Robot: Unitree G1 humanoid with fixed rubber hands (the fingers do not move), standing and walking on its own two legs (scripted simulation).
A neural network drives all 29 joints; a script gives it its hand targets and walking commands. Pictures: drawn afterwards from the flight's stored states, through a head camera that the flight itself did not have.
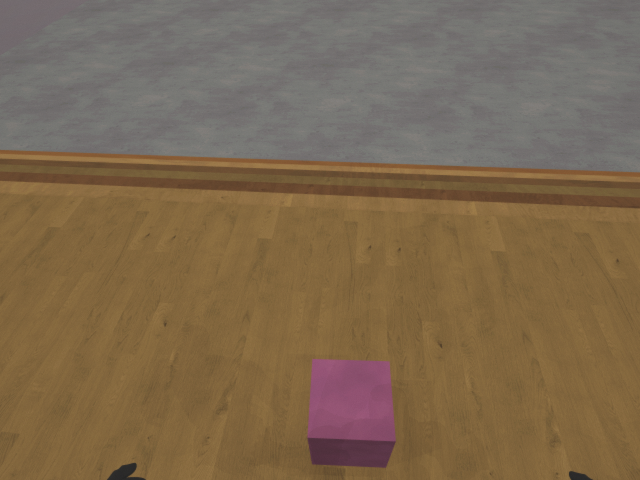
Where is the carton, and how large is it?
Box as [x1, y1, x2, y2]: [307, 359, 395, 467]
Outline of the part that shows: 312,359 307,435 312,463 385,467 395,441 389,361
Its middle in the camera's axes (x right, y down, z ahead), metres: +0.08 +0.49 +1.08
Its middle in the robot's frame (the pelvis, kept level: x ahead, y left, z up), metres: +0.43 -0.02 -0.66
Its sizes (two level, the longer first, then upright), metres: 0.210 0.200 0.250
